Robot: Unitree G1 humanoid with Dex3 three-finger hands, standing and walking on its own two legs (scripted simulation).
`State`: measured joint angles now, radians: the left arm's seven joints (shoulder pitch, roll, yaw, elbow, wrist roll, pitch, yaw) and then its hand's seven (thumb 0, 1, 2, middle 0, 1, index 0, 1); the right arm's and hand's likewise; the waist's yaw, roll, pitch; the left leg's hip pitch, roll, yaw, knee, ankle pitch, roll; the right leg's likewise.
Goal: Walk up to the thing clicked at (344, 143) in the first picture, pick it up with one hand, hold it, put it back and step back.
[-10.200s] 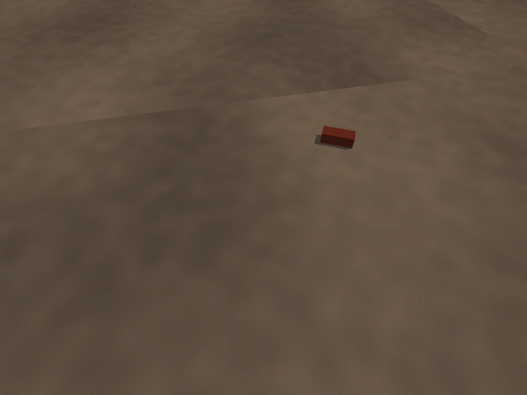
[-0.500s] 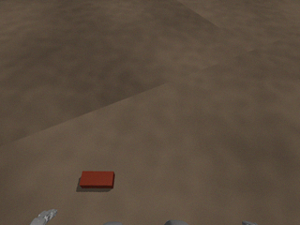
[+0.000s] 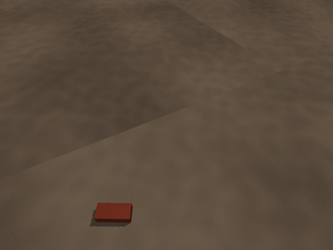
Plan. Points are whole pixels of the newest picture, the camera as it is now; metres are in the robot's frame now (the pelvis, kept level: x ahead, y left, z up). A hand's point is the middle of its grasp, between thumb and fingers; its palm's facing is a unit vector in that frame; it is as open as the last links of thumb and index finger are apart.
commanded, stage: walk up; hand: left
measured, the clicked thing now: (114, 212) +0.43 +0.30 -0.75
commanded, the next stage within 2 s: stand in 0.50 s
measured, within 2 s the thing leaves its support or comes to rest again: neither
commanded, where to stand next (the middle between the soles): +0.07 -0.01 m, yaw +0 degrees
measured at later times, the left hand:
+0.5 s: hand out of the picture +0.08 +0.26 -0.16, palm faces +0.00 -0.95 -0.32, open 7.3 cm
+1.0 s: hand out of the picture +0.09 +0.26 -0.15, palm faces -0.02 -0.94 -0.34, open 7.3 cm
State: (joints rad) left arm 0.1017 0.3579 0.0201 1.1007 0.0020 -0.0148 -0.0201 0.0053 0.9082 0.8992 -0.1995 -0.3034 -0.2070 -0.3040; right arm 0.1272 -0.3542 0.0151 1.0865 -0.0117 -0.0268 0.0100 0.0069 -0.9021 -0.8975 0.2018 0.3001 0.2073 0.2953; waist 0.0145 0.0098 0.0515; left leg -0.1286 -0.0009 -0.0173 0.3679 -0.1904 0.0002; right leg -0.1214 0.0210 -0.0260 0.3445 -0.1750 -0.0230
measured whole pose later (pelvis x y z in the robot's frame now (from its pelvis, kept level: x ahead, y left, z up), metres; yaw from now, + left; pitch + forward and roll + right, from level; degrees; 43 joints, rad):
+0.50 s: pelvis +0.01 +0.01 +0.00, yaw +0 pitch -2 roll +0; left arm 0.09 0.34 0.01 1.16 0.01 -0.01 -0.01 0.00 0.91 0.90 -0.20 -0.30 -0.21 -0.30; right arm 0.11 -0.34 0.00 1.13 -0.01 -0.02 0.01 0.01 -0.90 -0.90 0.20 0.30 0.21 0.30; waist 0.00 0.00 0.05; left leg -0.10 -0.02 -0.01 0.31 -0.17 0.02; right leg -0.09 0.00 -0.02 0.29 -0.16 0.00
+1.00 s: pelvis +0.01 +0.01 +0.00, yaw +0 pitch -2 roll +0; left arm 0.10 0.35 -0.01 1.15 0.01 -0.02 -0.01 0.00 0.91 0.90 -0.20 -0.30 -0.21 -0.30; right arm 0.10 -0.35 0.01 1.14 -0.01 -0.02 0.01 0.01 -0.90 -0.90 0.20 0.30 0.21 0.30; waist 0.00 0.01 0.04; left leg -0.09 -0.02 -0.02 0.30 -0.17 0.01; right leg -0.09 0.00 -0.02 0.29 -0.16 -0.01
